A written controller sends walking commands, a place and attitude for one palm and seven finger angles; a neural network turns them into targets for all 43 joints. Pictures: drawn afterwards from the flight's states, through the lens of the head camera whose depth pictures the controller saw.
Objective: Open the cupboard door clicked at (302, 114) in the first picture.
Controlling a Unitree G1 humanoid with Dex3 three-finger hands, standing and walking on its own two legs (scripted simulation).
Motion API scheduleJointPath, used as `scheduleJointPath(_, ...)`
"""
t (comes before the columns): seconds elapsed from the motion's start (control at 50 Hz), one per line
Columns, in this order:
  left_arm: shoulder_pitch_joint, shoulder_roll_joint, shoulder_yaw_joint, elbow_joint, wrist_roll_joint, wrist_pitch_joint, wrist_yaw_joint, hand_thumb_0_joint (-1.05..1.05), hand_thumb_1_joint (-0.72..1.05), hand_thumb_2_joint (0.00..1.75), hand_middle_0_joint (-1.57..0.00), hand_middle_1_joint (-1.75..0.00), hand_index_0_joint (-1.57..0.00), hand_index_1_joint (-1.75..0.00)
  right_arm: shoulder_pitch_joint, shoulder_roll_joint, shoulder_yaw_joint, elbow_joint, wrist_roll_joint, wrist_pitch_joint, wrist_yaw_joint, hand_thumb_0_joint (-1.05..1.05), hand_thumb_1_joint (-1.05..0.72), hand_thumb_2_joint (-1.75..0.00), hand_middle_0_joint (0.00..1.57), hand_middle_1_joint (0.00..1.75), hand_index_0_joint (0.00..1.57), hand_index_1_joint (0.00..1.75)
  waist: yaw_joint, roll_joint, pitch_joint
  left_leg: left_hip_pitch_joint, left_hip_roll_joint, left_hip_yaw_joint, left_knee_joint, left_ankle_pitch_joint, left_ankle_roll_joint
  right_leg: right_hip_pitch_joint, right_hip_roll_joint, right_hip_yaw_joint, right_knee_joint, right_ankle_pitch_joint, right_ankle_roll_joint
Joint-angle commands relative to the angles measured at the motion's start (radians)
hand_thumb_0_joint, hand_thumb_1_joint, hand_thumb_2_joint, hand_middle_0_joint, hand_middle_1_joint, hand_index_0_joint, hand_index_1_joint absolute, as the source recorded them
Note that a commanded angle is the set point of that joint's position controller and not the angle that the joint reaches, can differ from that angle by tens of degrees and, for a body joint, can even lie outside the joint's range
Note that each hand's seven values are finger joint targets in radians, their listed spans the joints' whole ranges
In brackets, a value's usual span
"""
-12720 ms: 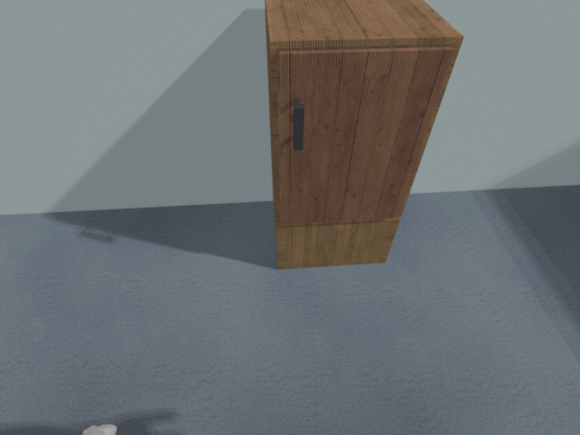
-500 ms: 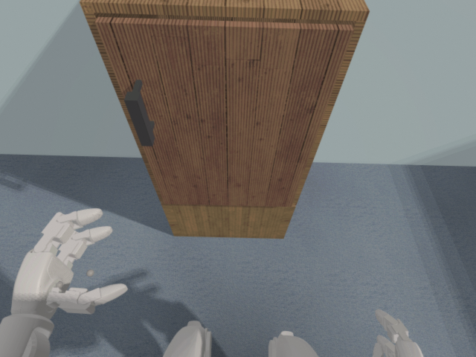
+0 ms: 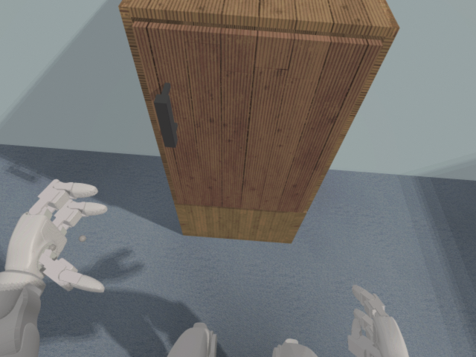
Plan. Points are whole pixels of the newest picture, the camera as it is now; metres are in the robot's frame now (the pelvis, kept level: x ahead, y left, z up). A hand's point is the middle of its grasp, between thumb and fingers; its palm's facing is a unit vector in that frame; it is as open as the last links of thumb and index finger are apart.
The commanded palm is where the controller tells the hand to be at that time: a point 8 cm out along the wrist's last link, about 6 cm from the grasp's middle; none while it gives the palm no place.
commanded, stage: raise the hand with hooked fingers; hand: left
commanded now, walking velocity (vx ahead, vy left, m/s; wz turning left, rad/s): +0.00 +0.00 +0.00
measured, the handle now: (169, 115) +0.56 +0.19 +0.04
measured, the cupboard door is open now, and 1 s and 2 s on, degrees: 0 0 0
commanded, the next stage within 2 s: move the hooked fingers beside the handle in 0.62 s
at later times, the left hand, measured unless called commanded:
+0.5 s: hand (88, 222) +0.29 +0.26 +0.06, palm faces +0.01 -1.00 -0.05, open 14.0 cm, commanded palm +0.27 +0.31 +0.06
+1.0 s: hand (97, 206) +0.32 +0.25 +0.06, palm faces +0.00 -1.00 -0.04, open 14.0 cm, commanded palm +0.31 +0.30 +0.06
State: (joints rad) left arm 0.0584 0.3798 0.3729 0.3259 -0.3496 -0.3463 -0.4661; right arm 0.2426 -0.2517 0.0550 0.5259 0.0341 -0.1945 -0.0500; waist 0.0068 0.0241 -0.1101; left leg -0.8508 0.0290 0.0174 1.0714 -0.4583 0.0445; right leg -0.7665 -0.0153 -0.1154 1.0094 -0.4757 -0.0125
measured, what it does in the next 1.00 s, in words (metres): stands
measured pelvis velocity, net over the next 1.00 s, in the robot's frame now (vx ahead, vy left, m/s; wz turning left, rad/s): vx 0.00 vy -0.02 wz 0.00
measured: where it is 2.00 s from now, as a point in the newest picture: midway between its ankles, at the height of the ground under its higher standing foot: outside the picture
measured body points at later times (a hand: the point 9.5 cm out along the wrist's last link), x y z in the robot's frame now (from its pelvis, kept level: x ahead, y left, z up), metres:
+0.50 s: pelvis +0.00 -0.01 +0.00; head +0.08 +0.01 +0.45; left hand +0.29 +0.31 +0.06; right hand +0.15 -0.26 -0.08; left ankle +0.04 +0.09 -0.67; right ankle +0.01 -0.12 -0.67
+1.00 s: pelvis +0.00 -0.02 +0.00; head +0.08 +0.00 +0.44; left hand +0.32 +0.31 +0.06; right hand +0.15 -0.27 -0.09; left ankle +0.04 +0.09 -0.67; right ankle +0.01 -0.12 -0.67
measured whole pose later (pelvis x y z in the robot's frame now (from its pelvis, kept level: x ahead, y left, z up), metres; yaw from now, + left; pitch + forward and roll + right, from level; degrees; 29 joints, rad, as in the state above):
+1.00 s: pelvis +0.00 -0.02 +0.00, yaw +0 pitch +15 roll -3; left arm -0.19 0.45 0.43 0.59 -0.33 -0.35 -0.53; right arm 0.26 -0.28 0.04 0.57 0.04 -0.17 -0.07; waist -0.02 0.02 -0.10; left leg -0.88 0.05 0.01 1.08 -0.46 0.02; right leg -0.80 0.00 -0.12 1.03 -0.48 -0.04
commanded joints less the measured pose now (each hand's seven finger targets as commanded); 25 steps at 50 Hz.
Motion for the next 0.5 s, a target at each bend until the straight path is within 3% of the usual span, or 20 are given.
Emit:
scheduleJointPath(0.0, -0.201, 0.251, 0.119, -0.150, -0.032, -0.046, -0.023, 0.00, -0.50, 0.30, -0.30, -1.20, -0.30, -1.20, 0.019, -0.185, -0.082, -0.120, 0.007, -0.040, -0.021, 0.00, -0.90, -0.90, 0.20, 0.30, 0.20, 0.30, -0.014, 0.074, -0.255, 0.263, -0.012, -0.089, -0.205, 0.224, -0.035, 0.055, 0.055, 0.040, -0.126, 0.156, -0.025)
scheduleJointPath(0.1, -0.256, 0.298, 0.150, -0.116, -0.038, -0.048, -0.044, 0.00, -0.50, 0.30, -0.30, -1.20, -0.30, -1.20, 0.033, -0.191, -0.085, -0.111, 0.008, -0.038, -0.023, 0.00, -0.90, -0.90, 0.20, 0.30, 0.20, 0.30, -0.014, 0.084, -0.273, 0.282, -0.010, -0.083, -0.204, 0.266, -0.033, 0.071, 0.055, 0.046, -0.133, 0.185, -0.026)
scheduleJointPath(0.22, -0.194, 0.259, 0.126, -0.084, -0.049, -0.039, -0.058, 0.00, -0.50, 0.30, -0.30, -1.20, -0.30, -1.20, 0.043, -0.191, -0.094, -0.118, 0.011, -0.034, -0.010, 0.00, -0.90, -0.90, 0.20, 0.30, 0.20, 0.30, -0.011, 0.076, -0.263, 0.263, -0.015, -0.068, -0.200, 0.279, -0.029, 0.076, 0.055, 0.049, -0.138, 0.207, -0.021)
scheduleJointPath(0.28, -0.209, 0.296, 0.159, -0.102, -0.049, -0.049, -0.042, 0.00, -0.50, 0.30, -0.30, -1.20, -0.30, -1.20, 0.043, -0.192, -0.094, -0.124, 0.008, -0.030, -0.007, 0.00, -0.90, -0.90, 0.20, 0.30, 0.20, 0.30, -0.005, 0.069, -0.268, 0.252, -0.016, -0.067, -0.203, 0.266, -0.028, 0.093, 0.056, 0.054, -0.139, 0.197, -0.023)
scheduleJointPath(0.36, -0.218, 0.303, 0.165, -0.142, -0.046, -0.078, -0.021, 0.00, -0.50, 0.30, -0.30, -1.20, -0.30, -1.20, 0.044, -0.189, -0.095, -0.122, 0.005, -0.030, -0.008, 0.00, -0.90, -0.90, 0.20, 0.30, 0.20, 0.30, -0.008, 0.091, -0.277, 0.266, -0.013, -0.067, -0.200, 0.274, -0.027, 0.090, 0.057, 0.057, -0.134, 0.202, -0.024)
scheduleJointPath(0.48, -0.214, 0.282, 0.153, -0.104, -0.048, -0.074, -0.029, 0.00, -0.50, 0.30, -0.30, -1.20, -0.30, -1.20, 0.041, -0.185, -0.091, -0.114, 0.010, -0.023, -0.012, 0.00, -0.90, -0.90, 0.20, 0.30, 0.20, 0.30, -0.016, 0.071, -0.277, 0.237, -0.017, -0.052, -0.190, 0.242, -0.021, 0.110, 0.052, 0.072, -0.145, 0.200, -0.016)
